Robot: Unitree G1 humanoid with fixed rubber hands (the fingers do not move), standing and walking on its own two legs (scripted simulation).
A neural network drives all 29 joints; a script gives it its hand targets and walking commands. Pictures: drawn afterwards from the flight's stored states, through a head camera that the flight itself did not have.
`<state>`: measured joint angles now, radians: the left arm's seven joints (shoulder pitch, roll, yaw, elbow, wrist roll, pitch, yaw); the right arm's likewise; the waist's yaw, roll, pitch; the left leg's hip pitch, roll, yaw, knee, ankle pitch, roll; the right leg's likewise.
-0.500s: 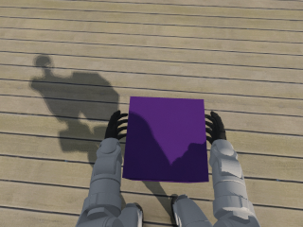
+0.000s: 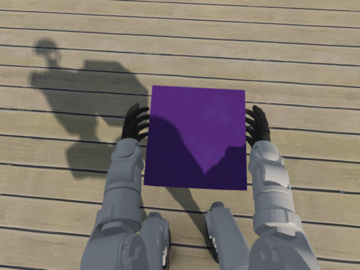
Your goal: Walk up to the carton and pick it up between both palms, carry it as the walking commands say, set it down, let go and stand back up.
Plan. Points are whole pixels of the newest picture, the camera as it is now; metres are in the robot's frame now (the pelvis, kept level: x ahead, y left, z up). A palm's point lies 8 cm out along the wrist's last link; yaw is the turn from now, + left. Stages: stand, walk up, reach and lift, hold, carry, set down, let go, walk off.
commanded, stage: set down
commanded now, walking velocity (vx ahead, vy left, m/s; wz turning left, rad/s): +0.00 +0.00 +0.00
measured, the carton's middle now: (192, 146) +0.40 -0.05 -0.13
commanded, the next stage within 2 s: none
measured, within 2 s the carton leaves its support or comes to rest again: neither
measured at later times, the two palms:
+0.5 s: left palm (141, 140) +0.43 +0.09 -0.14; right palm (249, 143) +0.39 -0.20 -0.14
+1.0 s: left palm (149, 140) +0.46 +0.08 -0.23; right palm (242, 145) +0.41 -0.21 -0.23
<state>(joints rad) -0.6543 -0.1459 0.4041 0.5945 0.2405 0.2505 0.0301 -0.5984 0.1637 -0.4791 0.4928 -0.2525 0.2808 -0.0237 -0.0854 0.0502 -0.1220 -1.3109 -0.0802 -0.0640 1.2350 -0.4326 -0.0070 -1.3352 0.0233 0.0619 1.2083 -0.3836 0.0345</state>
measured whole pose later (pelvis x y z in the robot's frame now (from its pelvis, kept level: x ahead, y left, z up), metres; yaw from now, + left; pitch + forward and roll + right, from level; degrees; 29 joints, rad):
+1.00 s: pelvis -0.04 +0.00 -0.16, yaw +0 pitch +39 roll +0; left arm -1.05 -0.02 0.40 0.75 0.18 0.28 0.10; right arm -0.96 0.04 -0.54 0.62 -0.20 0.30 -0.05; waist -0.09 0.06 -0.06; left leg -1.95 -0.11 -0.05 1.79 -0.53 -0.03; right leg -1.97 0.05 0.06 1.76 -0.47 0.06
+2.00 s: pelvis -0.06 +0.00 -0.27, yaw +0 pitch +27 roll +0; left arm -1.50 0.20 0.26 0.94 0.02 0.24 0.15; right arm -1.38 -0.19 -0.38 0.78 0.01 0.27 -0.13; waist -0.13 0.04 0.52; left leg -2.10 -0.13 -0.03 2.20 -0.57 -0.05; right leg -2.13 0.08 0.07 2.16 -0.50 0.08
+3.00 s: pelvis -0.05 +0.00 -0.29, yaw +0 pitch +28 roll -2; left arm -1.48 0.21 0.17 1.07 -0.04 0.17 0.16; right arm -1.33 -0.22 -0.37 0.92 0.07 0.18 -0.05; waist -0.13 0.04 0.48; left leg -2.17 -0.16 -0.04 2.28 -0.61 -0.04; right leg -2.17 0.05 0.05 2.23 -0.55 0.09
